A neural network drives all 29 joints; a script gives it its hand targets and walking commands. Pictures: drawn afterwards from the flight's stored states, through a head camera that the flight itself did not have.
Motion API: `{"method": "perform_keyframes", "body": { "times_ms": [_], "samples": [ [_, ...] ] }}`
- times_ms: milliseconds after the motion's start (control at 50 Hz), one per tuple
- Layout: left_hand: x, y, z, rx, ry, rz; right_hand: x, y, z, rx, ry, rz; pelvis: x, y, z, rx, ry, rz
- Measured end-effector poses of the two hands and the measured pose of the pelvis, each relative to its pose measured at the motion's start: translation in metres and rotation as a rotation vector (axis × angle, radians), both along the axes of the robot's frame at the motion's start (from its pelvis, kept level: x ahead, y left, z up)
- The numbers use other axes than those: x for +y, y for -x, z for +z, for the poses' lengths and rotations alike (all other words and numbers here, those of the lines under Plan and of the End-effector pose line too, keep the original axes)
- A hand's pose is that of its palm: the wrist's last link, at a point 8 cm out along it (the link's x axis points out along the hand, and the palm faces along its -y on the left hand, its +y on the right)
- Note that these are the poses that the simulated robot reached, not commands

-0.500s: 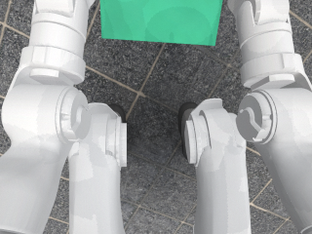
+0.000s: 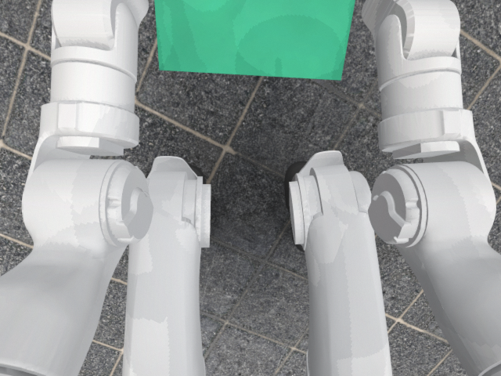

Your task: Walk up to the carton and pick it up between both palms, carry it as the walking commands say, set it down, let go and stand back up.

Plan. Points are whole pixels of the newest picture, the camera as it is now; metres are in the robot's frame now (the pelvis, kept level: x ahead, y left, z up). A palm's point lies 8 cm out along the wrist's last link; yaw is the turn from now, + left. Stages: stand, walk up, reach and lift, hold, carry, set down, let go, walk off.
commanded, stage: reach and lift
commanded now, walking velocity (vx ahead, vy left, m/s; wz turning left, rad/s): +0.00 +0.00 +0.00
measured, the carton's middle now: out of the picture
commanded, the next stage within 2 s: none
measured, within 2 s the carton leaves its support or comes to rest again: neither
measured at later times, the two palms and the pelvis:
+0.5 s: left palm out of the picture +0.54 +0.13 -0.05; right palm out of the picture +0.55 -0.14 -0.05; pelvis +0.01 +0.00 +0.04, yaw +0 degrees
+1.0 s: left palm out of the picture +0.52 +0.13 +0.02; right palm out of the picture +0.51 -0.14 +0.02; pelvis +0.02 +0.00 +0.10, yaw +0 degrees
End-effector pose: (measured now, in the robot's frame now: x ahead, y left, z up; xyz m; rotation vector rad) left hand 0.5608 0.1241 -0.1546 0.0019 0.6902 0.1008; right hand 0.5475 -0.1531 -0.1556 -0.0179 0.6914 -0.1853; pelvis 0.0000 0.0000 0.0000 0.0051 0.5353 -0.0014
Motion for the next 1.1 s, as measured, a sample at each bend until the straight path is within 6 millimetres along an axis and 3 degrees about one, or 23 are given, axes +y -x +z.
{"method": "perform_keyframes", "body": {
  "times_ms": [160, 280, 420, 520, 660, 860, 1100],
  "samples": [
    [-0.003, 0.003, 0.041, -0.005, -0.013, 0.000, -0.002, 0.000, 0.042, -0.003, 0.003, 0.006, 0.001, 0.008, 0.010, 0.002, 0.004, -0.004],
    [0.007, 0.013, 0.062, 0.038, -0.032, 0.014, 0.008, 0.007, 0.059, 0.041, 0.004, 0.028, 0.000, 0.003, 0.019, 0.105, -0.003, -0.001],
    [0.012, 0.014, 0.093, 0.005, -0.025, 0.037, 0.013, 0.001, 0.093, 0.007, -0.006, 0.035, -0.001, -0.006, 0.033, 0.196, -0.004, 0.006],
    [0.006, 0.017, 0.104, 0.021, -0.022, 0.025, 0.008, 0.004, 0.109, 0.025, 0.010, 0.029, 0.000, -0.013, 0.046, 0.238, -0.003, 0.004],
    [0.000, 0.029, 0.113, 0.047, -0.030, 0.006, 0.002, 0.020, 0.117, 0.050, 0.006, 0.010, 0.001, -0.019, 0.065, 0.263, -0.001, -0.004],
    [0.008, 0.030, 0.158, -0.015, -0.032, 0.031, 0.009, 0.017, 0.159, -0.013, -0.024, 0.014, 0.001, -0.019, 0.081, 0.232, 0.001, -0.001],
    [0.008, 0.048, 0.187, 0.023, -0.017, 0.020, 0.009, 0.039, 0.192, 0.025, -0.002, 0.001, 0.001, -0.021, 0.110, 0.203, 0.014, 0.004]
  ]
}}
